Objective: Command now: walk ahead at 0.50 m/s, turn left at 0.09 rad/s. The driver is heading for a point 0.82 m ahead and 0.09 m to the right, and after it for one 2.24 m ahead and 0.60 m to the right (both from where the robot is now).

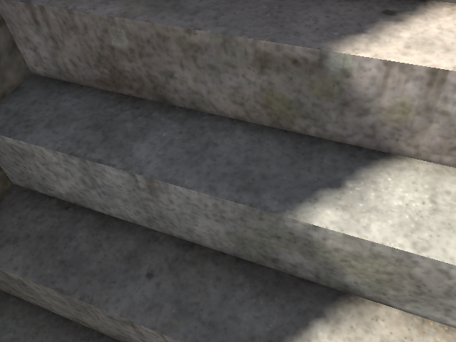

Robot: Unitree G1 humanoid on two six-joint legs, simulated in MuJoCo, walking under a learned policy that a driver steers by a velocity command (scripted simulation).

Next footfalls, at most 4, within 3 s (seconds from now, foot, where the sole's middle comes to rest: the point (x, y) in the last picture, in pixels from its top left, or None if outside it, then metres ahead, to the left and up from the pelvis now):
0.40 left None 0.28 0.25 -0.66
0.94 right None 0.18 0.17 -0.63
1.22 left None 0.15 0.39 -0.58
1.28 right None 0.32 0.22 -0.43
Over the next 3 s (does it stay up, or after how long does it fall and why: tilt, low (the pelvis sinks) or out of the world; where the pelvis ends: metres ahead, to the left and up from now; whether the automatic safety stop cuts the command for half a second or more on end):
falls after 1.70 s (tilt)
